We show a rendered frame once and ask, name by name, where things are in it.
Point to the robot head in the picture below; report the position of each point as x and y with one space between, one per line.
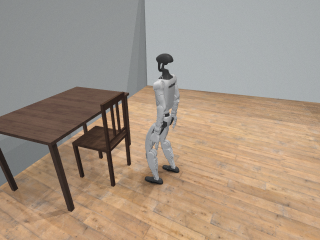
164 59

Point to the table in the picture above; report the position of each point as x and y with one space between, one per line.
50 120

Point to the robot torso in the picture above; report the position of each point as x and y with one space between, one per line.
169 94

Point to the robot left hand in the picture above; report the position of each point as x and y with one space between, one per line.
154 138

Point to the robot left upper arm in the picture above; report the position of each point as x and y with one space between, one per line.
158 88

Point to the robot right upper arm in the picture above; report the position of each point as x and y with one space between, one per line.
176 93

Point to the robot right hand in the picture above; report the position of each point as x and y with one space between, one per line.
175 120

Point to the chair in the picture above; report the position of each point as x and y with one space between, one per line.
104 139

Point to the robot left forearm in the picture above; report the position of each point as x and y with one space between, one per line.
159 120

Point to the robot right forearm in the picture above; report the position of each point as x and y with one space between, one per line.
175 107

